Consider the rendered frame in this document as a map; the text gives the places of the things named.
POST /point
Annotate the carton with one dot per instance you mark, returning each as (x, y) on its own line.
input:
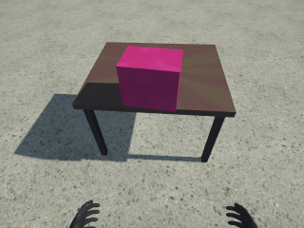
(149, 77)

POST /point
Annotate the left robot hand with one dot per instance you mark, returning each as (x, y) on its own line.
(81, 219)

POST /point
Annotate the right robot hand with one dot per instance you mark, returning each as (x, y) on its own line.
(242, 214)

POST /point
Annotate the table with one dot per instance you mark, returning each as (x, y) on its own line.
(203, 89)

